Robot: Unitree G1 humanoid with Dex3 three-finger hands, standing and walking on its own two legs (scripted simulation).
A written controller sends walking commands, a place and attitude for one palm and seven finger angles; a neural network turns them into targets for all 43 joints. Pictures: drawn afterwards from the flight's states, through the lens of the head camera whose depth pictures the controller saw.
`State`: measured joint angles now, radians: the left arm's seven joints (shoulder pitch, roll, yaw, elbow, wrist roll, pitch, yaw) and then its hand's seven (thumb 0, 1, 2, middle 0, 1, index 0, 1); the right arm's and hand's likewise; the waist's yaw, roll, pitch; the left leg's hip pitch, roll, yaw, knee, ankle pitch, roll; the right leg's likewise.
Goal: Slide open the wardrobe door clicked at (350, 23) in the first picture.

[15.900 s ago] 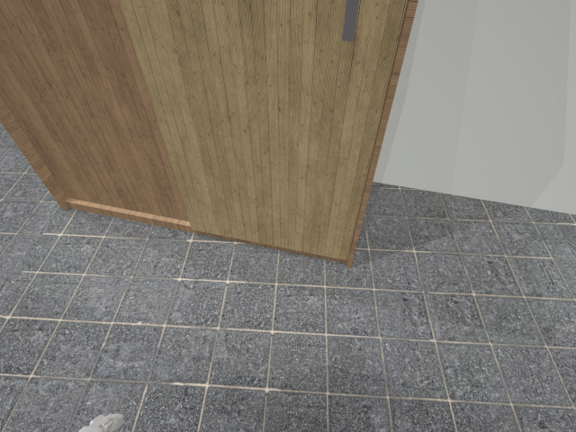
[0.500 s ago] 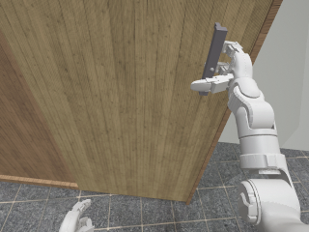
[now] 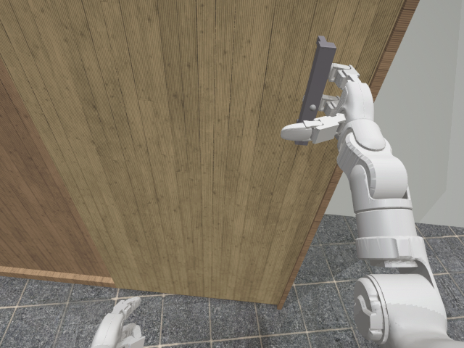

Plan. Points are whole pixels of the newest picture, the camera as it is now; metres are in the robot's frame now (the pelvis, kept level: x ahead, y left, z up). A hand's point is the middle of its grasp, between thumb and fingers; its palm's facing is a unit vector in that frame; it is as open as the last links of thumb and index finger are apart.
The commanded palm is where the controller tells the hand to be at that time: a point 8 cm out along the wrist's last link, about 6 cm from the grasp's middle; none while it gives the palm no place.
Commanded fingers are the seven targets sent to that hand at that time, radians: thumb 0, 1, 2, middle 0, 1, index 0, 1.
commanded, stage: grip the handle and tug to test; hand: right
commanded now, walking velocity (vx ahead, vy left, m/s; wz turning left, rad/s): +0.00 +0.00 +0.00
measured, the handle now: (310, 93) +0.48 -0.10 +0.25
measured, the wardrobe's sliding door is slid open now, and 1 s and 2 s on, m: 0.00 0.00 0.00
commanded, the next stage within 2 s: tug the door sideways, standing still in 1.46 s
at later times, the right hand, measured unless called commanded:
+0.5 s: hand (314, 104) +0.42 -0.09 +0.26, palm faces +0.03 +1.00 +0.01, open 9.5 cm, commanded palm +0.39 -0.14 +0.26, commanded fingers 0.00 -0.62 -0.78 0.42 1.36 0.42 1.36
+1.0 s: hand (308, 103) +0.42 -0.08 +0.26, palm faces +0.03 +1.00 +0.00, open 6.8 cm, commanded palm +0.40 -0.13 +0.26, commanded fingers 0.00 -0.90 -0.90 0.45 1.40 0.45 1.40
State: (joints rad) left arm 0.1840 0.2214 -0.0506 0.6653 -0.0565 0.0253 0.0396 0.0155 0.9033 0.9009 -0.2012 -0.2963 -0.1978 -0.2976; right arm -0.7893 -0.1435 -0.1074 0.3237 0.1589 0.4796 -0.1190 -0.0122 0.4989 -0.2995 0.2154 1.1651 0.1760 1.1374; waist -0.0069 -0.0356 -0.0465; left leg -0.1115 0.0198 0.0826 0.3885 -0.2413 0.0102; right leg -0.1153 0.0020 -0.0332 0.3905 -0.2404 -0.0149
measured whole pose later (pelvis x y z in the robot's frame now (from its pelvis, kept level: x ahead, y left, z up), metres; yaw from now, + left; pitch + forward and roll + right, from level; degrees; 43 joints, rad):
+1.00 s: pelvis -0.01 +0.00 +0.00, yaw +0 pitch -1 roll +0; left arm 0.21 0.22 -0.05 0.68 -0.06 0.01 0.06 0.02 0.90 0.90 -0.20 -0.30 -0.20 -0.30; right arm -0.88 -0.15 -0.12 0.46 0.15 0.45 -0.11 0.00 -0.58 -0.79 0.31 1.36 0.29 1.35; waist 0.00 -0.03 -0.05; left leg -0.13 0.02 0.09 0.39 -0.23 0.01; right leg -0.14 0.00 -0.02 0.39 -0.23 -0.01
